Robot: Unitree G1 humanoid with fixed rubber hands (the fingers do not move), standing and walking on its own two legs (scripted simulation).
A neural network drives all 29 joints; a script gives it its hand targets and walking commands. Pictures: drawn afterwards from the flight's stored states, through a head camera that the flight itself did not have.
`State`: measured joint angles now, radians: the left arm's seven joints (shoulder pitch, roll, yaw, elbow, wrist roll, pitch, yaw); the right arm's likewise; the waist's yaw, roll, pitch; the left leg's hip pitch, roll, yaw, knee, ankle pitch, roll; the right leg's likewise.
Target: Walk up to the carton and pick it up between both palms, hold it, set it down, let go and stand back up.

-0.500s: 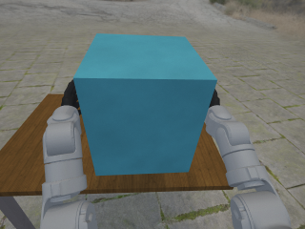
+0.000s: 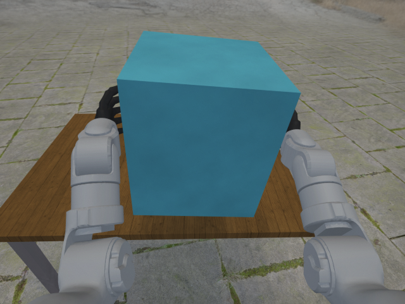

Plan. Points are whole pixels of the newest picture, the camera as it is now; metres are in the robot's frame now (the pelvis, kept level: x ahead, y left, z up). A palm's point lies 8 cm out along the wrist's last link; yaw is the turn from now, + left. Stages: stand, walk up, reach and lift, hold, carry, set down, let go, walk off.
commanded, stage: hold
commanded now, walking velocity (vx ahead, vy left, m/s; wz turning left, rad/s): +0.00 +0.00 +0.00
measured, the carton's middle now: (198, 124) +0.44 +0.01 +0.20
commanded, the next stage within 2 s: none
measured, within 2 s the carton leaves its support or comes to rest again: neither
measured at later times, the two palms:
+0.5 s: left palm (106, 133) +0.36 +0.18 +0.23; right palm (286, 131) +0.38 -0.17 +0.22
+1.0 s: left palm (106, 126) +0.37 +0.18 +0.24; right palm (285, 130) +0.38 -0.17 +0.22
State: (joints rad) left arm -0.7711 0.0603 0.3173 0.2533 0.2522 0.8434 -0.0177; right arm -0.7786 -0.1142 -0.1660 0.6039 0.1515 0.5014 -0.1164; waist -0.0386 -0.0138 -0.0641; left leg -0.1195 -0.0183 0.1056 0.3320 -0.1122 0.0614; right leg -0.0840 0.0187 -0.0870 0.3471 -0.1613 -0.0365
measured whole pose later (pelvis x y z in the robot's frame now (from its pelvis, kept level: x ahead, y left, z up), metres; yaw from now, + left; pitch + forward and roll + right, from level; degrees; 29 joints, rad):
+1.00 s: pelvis +0.01 -0.01 +0.00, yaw +1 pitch -5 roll +0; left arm -0.77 0.08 0.31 0.26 0.23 0.84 -0.02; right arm -0.79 -0.11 -0.16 0.60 0.15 0.52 -0.13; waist -0.04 -0.03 -0.07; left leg -0.13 -0.01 0.09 0.33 -0.11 0.05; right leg -0.09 0.03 -0.10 0.33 -0.16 -0.05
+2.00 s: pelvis +0.01 -0.01 +0.00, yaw +0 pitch -5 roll +0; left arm -0.75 0.07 0.31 0.23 0.23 0.84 -0.01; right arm -0.76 -0.13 -0.13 0.56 0.18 0.51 -0.13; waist -0.04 -0.01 -0.08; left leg -0.14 -0.01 0.10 0.33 -0.12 0.05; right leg -0.09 0.03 -0.09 0.32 -0.16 -0.05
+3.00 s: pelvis +0.01 +0.00 +0.00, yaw +1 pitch -5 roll -1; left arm -0.72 0.07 0.29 0.19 0.22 0.85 0.00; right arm -0.75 -0.14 -0.12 0.54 0.20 0.52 -0.14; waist -0.05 -0.01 -0.09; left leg -0.13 -0.01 0.09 0.34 -0.13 0.05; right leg -0.06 0.03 -0.10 0.30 -0.16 -0.04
